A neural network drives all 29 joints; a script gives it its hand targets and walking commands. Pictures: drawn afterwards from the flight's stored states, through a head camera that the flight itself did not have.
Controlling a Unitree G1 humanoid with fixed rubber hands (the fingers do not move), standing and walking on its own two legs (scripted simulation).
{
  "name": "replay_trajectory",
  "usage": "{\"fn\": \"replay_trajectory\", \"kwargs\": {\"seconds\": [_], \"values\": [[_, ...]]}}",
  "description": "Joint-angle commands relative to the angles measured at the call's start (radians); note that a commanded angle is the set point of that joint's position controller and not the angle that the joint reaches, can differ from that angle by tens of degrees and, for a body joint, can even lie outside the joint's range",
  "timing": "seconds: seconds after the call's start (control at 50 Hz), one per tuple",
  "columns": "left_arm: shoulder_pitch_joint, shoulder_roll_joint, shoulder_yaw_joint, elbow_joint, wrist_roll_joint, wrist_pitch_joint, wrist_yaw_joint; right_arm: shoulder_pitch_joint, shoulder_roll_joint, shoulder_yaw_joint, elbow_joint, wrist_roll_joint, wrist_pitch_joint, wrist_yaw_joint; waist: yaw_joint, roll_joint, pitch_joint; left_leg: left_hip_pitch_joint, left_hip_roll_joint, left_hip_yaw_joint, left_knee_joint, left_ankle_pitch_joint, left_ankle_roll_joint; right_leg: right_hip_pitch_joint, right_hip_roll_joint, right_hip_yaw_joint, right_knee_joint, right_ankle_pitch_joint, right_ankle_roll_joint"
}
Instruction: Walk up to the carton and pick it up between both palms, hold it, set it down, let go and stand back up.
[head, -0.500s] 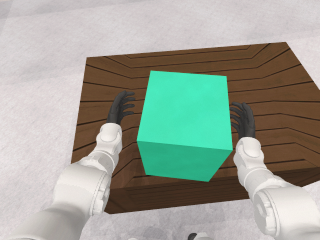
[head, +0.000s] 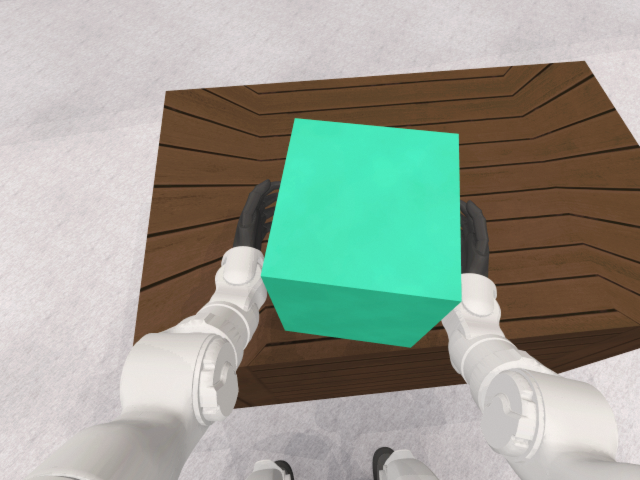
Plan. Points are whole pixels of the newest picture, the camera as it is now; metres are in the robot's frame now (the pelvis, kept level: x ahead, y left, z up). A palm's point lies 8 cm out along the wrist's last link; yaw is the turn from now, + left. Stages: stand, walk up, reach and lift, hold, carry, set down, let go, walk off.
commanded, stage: reach and lift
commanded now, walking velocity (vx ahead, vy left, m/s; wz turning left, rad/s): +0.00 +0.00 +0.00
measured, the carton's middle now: (359, 246) +0.43 -0.06 -0.03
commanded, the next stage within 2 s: none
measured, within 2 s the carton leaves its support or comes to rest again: leaves its support in 0.02 s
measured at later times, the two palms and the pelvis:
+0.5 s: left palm (250, 244) +0.43 +0.09 -0.01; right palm (470, 267) +0.37 -0.19 -0.01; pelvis +0.00 +0.00 +0.00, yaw +0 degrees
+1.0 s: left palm (250, 244) +0.43 +0.09 -0.01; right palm (470, 267) +0.37 -0.19 -0.01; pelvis +0.00 +0.00 +0.00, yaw +0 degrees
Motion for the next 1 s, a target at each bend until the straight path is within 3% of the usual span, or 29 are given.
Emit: {"fn": "replay_trajectory", "kwargs": {"seconds": [0.0, 0.08, 0.1, 0.12, 0.16, 0.18, 0.2, 0.22, 0.24, 0.26, 0.32, 0.34, 0.4, 0.42, 0.5, 0.52, 0.62, 0.64, 0.68, 0.72, 0.78, 0.8, 0.82, 0.88, 0.9, 0.92, 0.94, 0.96, 0.98], "values": [[-0.385, -0.587, -0.046, -0.024, 0.301, -0.123, -0.158, -0.391, 0.64, 0.057, -0.051, -0.393, -0.079, 0.179, -0.01, 0.036, -0.576, 0.589, -0.057, 0.034, 0.016, 0.413, -0.055, 0.268, 0.062, -0.129, -0.075, 0.338, -0.043], [-0.368, -0.593, -0.054, 0.0, 0.296, -0.129, -0.141, -0.38, 0.637, 0.041, -0.042, -0.433, -0.066, 0.197, -0.005, 0.06, -0.556, 0.589, -0.048, 0.017, -0.01, 0.328, -0.057, 0.254, 0.068, -0.132, -0.096, 0.273, -0.057], [-0.311, -0.579, -0.005, 0.036, 0.309, -0.124, -0.149, -0.337, 0.644, 0.055, -0.02, -0.442, -0.06, 0.208, 0.02, 0.029, -0.491, 0.586, -0.046, 0.026, -0.029, 0.335, -0.055, 0.281, 0.062, -0.133, -0.104, 0.263, -0.06], [-0.343, -0.585, -0.008, 0.021, 0.315, -0.12, -0.143, -0.331, 0.65, 0.021, -0.045, -0.462, -0.054, 0.2, 0.006, 0.049, -0.503, 0.578, -0.055, 0.028, -0.032, 0.276, -0.045, 0.268, 0.06, -0.122, -0.108, 0.238, -0.057], [-0.355, -0.569, 0.007, 0.033, 0.307, -0.118, -0.146, -0.367, 0.642, 0.038, -0.037, -0.456, -0.046, 0.211, 0.022, 0.018, -0.482, 0.556, -0.049, 0.029, -0.031, 0.289, -0.043, 0.3, 0.06, -0.121, -0.086, 0.253, -0.059], [-0.367, -0.59, -0.01, -0.001, 0.312, -0.121, -0.135, -0.36, 0.648, 0.02, -0.015, -0.461, -0.042, 0.208, -0.015, 0.044, -0.501, 0.58, -0.045, 0.035, -0.044, 0.282, -0.048, 0.27, 0.057, -0.127, -0.102, 0.245, -0.059], [-0.37, -0.58, -0.021, 0.017, 0.291, -0.123, -0.135, -0.363, 0.635, 0.008, -0.03, -0.465, -0.046, 0.201, -0.02, 0.038, -0.54, 0.568, -0.048, 0.025, -0.024, 0.284, -0.05, 0.269, 0.06, -0.124, -0.091, 0.262, -0.056], [-0.341, -0.582, -0.009, 0.032, 0.303, -0.123, -0.137, -0.348, 0.659, 0.028, -0.037, -0.469, -0.041, 0.199, 0.003, 0.028, -0.516, 0.556, -0.048, 0.03, -0.027, 0.293, -0.041, 0.276, 0.058, -0.123, -0.089, 0.258, -0.057], [-0.383, -0.592, -0.023, 0.007, 0.291, -0.123, -0.132, -0.372, 0.648, 0.005, -0.033, -0.473, -0.038, 0.197, -0.013, 0.048, -0.527, 0.538, -0.045, 0.028, -0.025, 0.261, -0.049, 0.268, 0.063, -0.126, -0.086, 0.242, -0.066], [-0.383, -0.564, -0.007, 0.003, 0.289, -0.133, -0.128, -0.382, 0.655, 0.04, -0.051, -0.466, -0.04, 0.2, 0.018, 0.008, -0.54, 0.534, -0.046, 0.031, -0.019, 0.29, -0.037, 0.3, 0.059, -0.119, -0.078, 0.273, -0.059], [-0.347, -0.566, -0.015, 0.015, 0.272, -0.13, -0.142, -0.32, 0.673, 0.041, -0.018, -0.467, -0.029, 0.19, -0.007, -0.019, -0.522, 0.534, -0.051, 0.039, -0.038, 0.254, -0.022, 0.321, 0.055, -0.113, -0.091, 0.263, -0.054], [-0.319, -0.575, -0.004, 0.007, 0.301, -0.125, -0.135, -0.315, 0.672, 0.047, -0.021, -0.463, -0.034, 0.191, 0.006, 0.019, -0.492, 0.567, -0.05, 0.034, -0.039, 0.267, -0.032, 0.314, 0.056, -0.124, -0.081, 0.262, -0.055], [-0.347, -0.588, -0.022, 0.01, 0.287, -0.116, -0.131, -0.332, 0.664, 0.03, -0.014, -0.471, -0.025, 0.183, -0.021, 0.024, -0.532, 0.543, -0.054, 0.025, -0.028, 0.268, -0.036, 0.304, 0.061, -0.117, -0.088, 0.274, -0.065], [-0.392, -0.554, -0.005, 0.002, 0.285, -0.12, -0.139, -0.341, 0.669, 0.017, -0.036, -0.47, -0.021, 0.182, -0.005, 0.025, -0.508, 0.506, -0.059, 0.033, -0.025, 0.213, -0.028, 0.299, 0.054, -0.111, -0.089, 0.228, -0.06], [-0.336, -0.579, -0.018, 0.028, 0.285, -0.113, -0.127, -0.346, 0.694, 0.058, -0.039, -0.455, -0.023, 0.182, 0.006, 0.018, -0.521, 0.539, -0.051, 0.03, -0.027, 0.259, -0.037, 0.296, 0.061, -0.12, -0.08, 0.25, -0.06], [-0.362, -0.582, -0.02, 0.014, 0.293, -0.116, -0.135, -0.345, 0.691, 0.047, -0.033, -0.455, -0.027, 0.177, -0.011, 0.006, -0.514, 0.528, -0.059, 0.042, -0.015, 0.287, -0.036, 0.324, 0.061, -0.117, -0.083, 0.298, -0.053], [-0.336, -0.576, -0.005, 0.034, 0.295, -0.121, -0.138, -0.351, 0.684, 0.073, -0.064, -0.436, -0.031, 0.178, 0.024, 0.013, -0.546, 0.522, -0.054, 0.042, -0.021, 0.287, -0.029, 0.3, 0.061, -0.118, -0.079, 0.286, -0.059], [-0.374, -0.574, -0.024, 0.023, 0.279, -0.123, -0.137, -0.355, 0.682, 0.059, -0.055, -0.443, -0.03, 0.175, -0.008, 0.014, -0.56, 0.514, -0.052, 0.038, -0.012, 0.285, -0.032, 0.305, 0.057, -0.125, -0.074, 0.302, -0.053], [-0.342, -0.595, -0.044, 0.016, 0.279, -0.12, -0.13, -0.313, 0.704, 0.078, -0.011, -0.436, -0.029, 0.175, 0.004, 0.027, -0.546, 0.531, -0.057, 0.043, -0.007, 0.315, -0.041, 0.3, 0.065, -0.126, -0.071, 0.324, -0.054], [-0.359, -0.609, -0.031, 0.005, 0.286, -0.116, -0.128, -0.329, 0.696, 0.055, -0.002, -0.446, -0.028, 0.17, -0.014, 0.022, -0.513, 0.547, -0.055, 0.027, -0.022, 0.272, -0.039, 0.294, 0.069, -0.121, -0.092, 0.272, -0.059], [-0.374, -0.578, -0.026, 0.019, 0.274, -0.113, -0.14, -0.358, 0.688, 0.065, -0.045, -0.429, -0.027, 0.175, 0.007, 0.02, -0.541, 0.521, -0.05, 0.039, -0.017, 0.271, -0.034, 0.27, 0.066, -0.126, -0.088, 0.249, -0.063], [-0.351, -0.591, -0.029, 0.057, 0.287, -0.11, -0.139, -0.325, 0.685, 0.051, -0.002, -0.436, -0.026, 0.171, -0.008, 0.03, -0.488, 0.507, -0.056, 0.037, -0.019, 0.258, -0.031, 0.262, 0.066, -0.121, -0.091, 0.254, -0.065], [-0.375, -0.571, -0.019, 0.029, 0.279, -0.122, -0.134, -0.367, 0.682, 0.064, -0.033, -0.434, -0.032, 0.172, 0.018, 0.018, -0.546, 0.497, -0.055, 0.051, -0.013, 0.268, -0.03, 0.286, 0.064, -0.121, -0.085, 0.257, -0.056], [-0.382, -0.579, -0.047, 0.032, 0.257, -0.129, -0.137, -0.357, 0.698, 0.084, -0.027, -0.426, -0.027, 0.17, -0.003, 0.008, -0.525, 0.482, -0.062, 0.033, 0.008, 0.267, -0.029, 0.281, 0.061, -0.123, -0.07, 0.267, -0.058], [-0.376, -0.599, -0.062, 0.035, 0.251, -0.124, -0.132, -0.336, 0.69, 0.063, -0.012, -0.436, -0.024, 0.165, -0.03, 0.028, -0.544, 0.533, -0.055, 0.031, -0.002, 0.272, -0.033, 0.261, 0.068, -0.129, -0.084, 0.257, -0.062], [-0.367, -0.595, -0.054, 0.029, 0.269, -0.126, -0.143, -0.324, 0.71, 0.085, -0.014, -0.422, -0.033, 0.165, 0.011, 0.033, -0.563, 0.512, -0.054, 0.056, 0.006, 0.319, -0.036, 0.288, 0.063, -0.123, -0.073, 0.292, -0.057], [-0.385, -0.612, -0.056, 0.027, 0.275, -0.123, -0.138, -0.328, 0.696, 0.082, -0.006, -0.416, -0.039, 0.169, 0.007, 0.05, -0.567, 0.535, -0.05, 0.049, 0.001, 0.348, -0.042, 0.285, 0.073, -0.127, -0.081, 0.324, -0.059], [-0.374, -0.602, -0.063, 0.009, 0.259, -0.131, -0.129, -0.343, 0.691, 0.12, -0.022, -0.401, -0.041, 0.17, 0.031, 0.028, -0.603, 0.534, -0.046, 0.048, -0.001, 0.348, -0.035, 0.299, 0.074, -0.128, -0.081, 0.314, -0.05], [-0.393, -0.642, -0.105, 0.005, 0.245, -0.139, -0.123, -0.361, 0.697, 0.088, -0.019, -0.435, -0.059, 0.165, -0.009, 0.042, -0.629, 0.537, -0.053, 0.035, -0.006, 0.355, -0.048, 0.298, 0.077, -0.132, -0.08, 0.334, -0.059]]}}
